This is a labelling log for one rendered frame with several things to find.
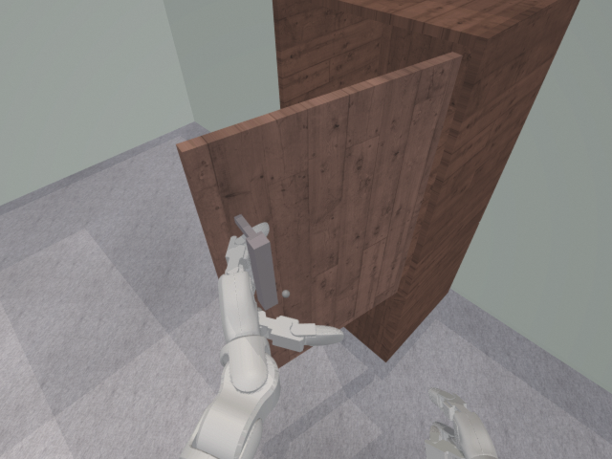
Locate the right robot hand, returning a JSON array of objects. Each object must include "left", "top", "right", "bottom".
[{"left": 425, "top": 387, "right": 498, "bottom": 459}]

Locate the handle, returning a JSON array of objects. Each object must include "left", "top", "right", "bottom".
[{"left": 234, "top": 214, "right": 278, "bottom": 311}]

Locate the left robot forearm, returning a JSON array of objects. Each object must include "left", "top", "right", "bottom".
[{"left": 179, "top": 335, "right": 281, "bottom": 459}]

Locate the cupboard door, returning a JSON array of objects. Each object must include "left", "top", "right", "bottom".
[{"left": 176, "top": 52, "right": 462, "bottom": 368}]

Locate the left robot hand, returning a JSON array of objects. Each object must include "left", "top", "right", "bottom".
[{"left": 218, "top": 222, "right": 344, "bottom": 352}]

